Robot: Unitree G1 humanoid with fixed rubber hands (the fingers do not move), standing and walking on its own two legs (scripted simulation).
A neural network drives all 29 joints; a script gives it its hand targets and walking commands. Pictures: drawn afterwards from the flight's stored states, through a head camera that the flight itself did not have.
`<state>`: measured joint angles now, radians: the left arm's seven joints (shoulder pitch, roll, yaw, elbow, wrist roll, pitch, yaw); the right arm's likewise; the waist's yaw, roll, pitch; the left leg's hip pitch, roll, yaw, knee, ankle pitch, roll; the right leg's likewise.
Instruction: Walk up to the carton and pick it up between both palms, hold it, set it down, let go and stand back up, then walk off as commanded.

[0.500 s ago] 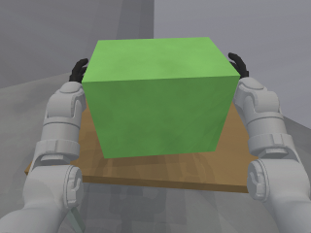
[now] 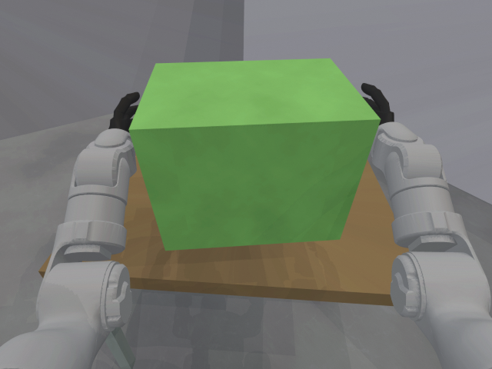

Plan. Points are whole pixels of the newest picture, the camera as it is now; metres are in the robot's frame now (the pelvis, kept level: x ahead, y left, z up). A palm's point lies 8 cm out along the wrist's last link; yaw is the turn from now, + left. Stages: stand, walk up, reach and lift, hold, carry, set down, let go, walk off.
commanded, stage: hold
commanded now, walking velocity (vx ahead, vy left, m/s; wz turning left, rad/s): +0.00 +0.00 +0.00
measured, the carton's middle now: (249, 152) +0.41 +0.01 +0.19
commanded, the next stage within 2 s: none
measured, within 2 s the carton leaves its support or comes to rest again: neither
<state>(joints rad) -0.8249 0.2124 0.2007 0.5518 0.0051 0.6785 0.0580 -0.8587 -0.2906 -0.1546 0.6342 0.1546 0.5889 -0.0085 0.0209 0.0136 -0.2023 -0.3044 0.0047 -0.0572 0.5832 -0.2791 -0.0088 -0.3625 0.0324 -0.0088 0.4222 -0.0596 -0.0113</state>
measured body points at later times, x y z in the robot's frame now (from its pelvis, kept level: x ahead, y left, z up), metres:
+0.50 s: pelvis +0.00 +0.00 +0.00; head -0.08 +0.00 +0.44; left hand +0.38 +0.21 +0.24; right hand +0.40 -0.19 +0.26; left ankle +0.02 +0.12 -0.73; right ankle +0.10 -0.11 -0.73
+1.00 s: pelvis +0.00 +0.00 +0.00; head -0.08 +0.00 +0.44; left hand +0.38 +0.21 +0.24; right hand +0.40 -0.19 +0.26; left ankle +0.02 +0.12 -0.73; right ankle +0.10 -0.11 -0.73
